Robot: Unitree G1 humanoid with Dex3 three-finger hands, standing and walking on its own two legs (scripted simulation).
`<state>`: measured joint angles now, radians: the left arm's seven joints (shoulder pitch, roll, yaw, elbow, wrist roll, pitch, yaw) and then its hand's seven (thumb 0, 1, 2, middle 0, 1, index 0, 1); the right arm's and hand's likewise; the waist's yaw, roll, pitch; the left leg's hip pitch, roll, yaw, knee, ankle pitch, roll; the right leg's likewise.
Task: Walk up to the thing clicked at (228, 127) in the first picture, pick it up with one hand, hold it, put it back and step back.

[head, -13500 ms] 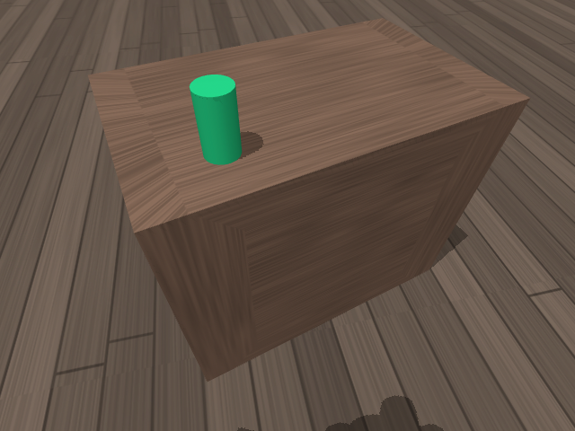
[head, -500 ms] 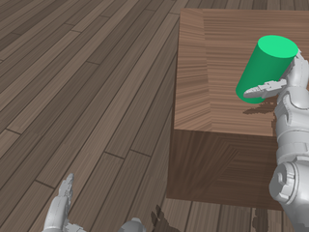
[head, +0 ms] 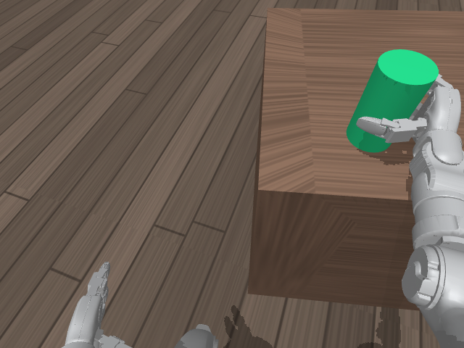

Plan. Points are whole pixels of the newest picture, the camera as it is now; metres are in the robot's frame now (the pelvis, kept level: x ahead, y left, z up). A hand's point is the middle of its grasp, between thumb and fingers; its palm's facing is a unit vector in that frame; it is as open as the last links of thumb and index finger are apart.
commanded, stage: settle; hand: right
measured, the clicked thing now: (385, 105) +0.50 -0.18 +0.14
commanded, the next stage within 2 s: lift in 0.94 s
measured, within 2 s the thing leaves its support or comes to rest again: leaves its support in 0.36 s
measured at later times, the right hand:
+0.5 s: hand (405, 92) +0.50 -0.20 +0.17, palm faces +0.17 +0.98 -0.04, open 11.1 cm
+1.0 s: hand (407, 79) +0.49 -0.19 +0.20, palm faces +0.15 +0.99 -0.03, open 11.2 cm
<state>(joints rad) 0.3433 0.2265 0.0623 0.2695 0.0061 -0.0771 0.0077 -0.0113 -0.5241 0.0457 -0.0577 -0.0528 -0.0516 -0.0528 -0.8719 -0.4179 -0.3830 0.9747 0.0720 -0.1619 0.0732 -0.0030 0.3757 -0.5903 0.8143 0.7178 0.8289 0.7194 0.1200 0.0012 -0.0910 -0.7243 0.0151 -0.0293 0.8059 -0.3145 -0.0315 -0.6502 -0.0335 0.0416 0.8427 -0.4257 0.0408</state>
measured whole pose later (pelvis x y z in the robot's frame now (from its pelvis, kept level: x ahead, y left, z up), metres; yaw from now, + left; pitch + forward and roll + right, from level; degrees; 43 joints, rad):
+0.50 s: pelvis +0.01 +0.00 +0.01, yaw +0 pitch +11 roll +0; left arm 0.32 0.23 0.04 0.34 -0.01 -0.07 0.05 -0.01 -0.54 0.06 -0.07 -0.06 -0.06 -0.06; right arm -0.87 -0.42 -0.35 0.93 0.07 -0.09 0.04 -0.01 0.53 -0.92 0.72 0.99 0.73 1.00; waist 0.10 -0.02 -0.08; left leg -0.64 0.02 -0.03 0.74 -0.30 -0.04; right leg -0.56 -0.03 0.03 0.78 -0.41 0.03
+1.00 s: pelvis +0.01 +0.00 +0.02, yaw +0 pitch +9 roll +0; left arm 0.33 0.25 0.06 0.37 -0.02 -0.09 0.05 -0.01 -0.54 0.06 -0.06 -0.05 -0.04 -0.06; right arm -0.86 -0.40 -0.34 0.88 0.09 0.01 0.06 -0.01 0.59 -1.01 0.68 1.08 0.70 1.09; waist 0.08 -0.03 -0.08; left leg -0.55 0.02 -0.04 0.69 -0.29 -0.03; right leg -0.47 -0.03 0.03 0.70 -0.38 0.04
